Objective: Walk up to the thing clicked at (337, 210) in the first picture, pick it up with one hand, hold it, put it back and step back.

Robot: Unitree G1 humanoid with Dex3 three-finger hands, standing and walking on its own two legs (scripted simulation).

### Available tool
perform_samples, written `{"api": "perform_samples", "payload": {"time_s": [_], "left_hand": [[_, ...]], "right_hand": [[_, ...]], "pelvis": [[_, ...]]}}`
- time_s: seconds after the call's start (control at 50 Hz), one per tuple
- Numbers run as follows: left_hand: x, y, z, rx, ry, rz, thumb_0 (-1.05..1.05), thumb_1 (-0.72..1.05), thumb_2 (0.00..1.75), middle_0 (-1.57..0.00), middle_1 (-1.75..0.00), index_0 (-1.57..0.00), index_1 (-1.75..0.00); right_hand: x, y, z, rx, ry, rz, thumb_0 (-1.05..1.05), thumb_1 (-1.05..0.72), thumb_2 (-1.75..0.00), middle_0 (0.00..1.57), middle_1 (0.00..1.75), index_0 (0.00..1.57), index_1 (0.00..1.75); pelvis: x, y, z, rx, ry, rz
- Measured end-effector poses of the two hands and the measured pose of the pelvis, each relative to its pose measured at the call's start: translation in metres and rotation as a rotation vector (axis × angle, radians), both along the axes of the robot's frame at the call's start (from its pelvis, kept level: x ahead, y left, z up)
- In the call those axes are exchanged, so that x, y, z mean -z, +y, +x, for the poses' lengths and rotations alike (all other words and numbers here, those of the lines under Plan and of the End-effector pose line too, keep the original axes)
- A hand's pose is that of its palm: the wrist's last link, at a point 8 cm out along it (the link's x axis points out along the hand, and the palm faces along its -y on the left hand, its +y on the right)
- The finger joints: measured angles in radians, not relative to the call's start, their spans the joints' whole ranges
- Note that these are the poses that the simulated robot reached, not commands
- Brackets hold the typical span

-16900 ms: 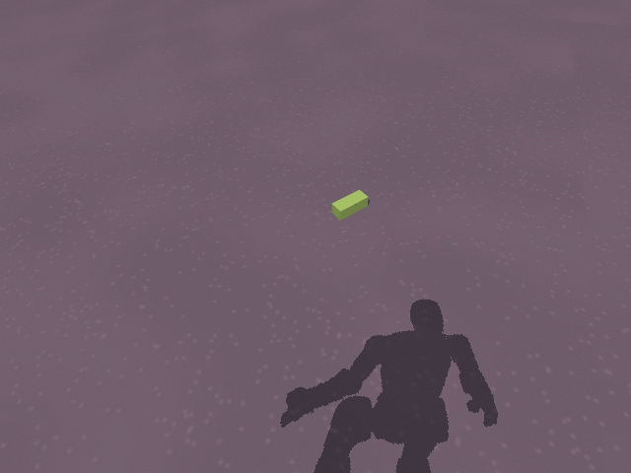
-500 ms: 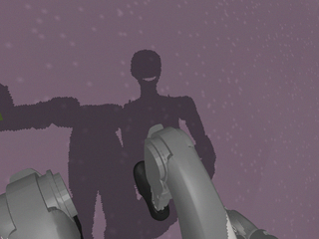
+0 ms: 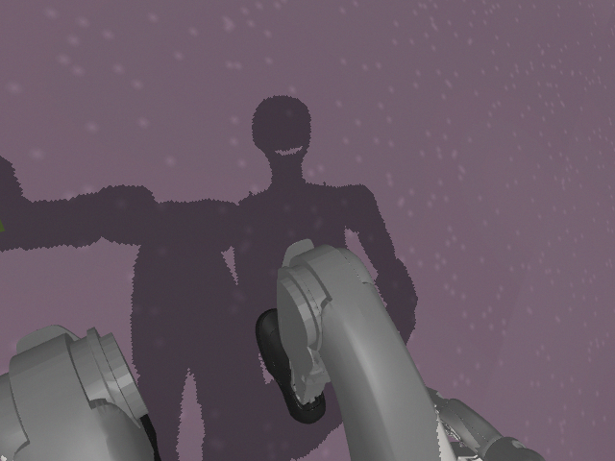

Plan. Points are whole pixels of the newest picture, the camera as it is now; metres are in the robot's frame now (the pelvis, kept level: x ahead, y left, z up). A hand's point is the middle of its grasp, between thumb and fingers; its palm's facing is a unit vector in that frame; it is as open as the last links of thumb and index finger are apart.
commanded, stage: close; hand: left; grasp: from above
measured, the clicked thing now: out of the picture +0.45 +0.34 -0.27
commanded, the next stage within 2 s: settle in 1.24 s
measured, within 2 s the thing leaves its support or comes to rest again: leaves its support in 1.64 s
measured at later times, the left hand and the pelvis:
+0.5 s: hand out of the picture +0.44 +0.33 -0.25, palm faces -0.44 -0.10 -0.89, open 10.7 cm; pelvis +0.00 +0.00 +0.00, yaw +0 degrees
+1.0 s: hand out of the picture +0.43 +0.34 -0.25, palm faces -0.46 -0.12 -0.88, open 9.6 cm; pelvis +0.00 +0.00 +0.00, yaw +0 degrees
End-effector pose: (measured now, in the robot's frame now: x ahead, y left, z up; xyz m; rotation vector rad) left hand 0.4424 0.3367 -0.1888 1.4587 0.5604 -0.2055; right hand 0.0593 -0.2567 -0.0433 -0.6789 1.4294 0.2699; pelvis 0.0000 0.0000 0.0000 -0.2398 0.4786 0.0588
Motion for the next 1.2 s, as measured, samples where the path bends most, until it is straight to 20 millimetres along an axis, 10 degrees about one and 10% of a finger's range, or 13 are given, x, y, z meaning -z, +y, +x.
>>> {"api": "perform_samples", "payload": {"time_s": [1.2], "left_hand": [[-0.003, 0.005, 0.000, 0.031, -0.011, -0.001, 0.00, 0.12, 0.41, -0.67, -0.57, -0.69, -0.54]], "right_hand": [[0.000, 0.003, 0.000, -0.027, 0.006, -0.015, 0.00, -0.90, -0.89, 0.20, 0.30, 0.20, 0.30]], "pelvis": [[0.000, 0.000, -0.002, 0.004, -0.014, -0.005]]}}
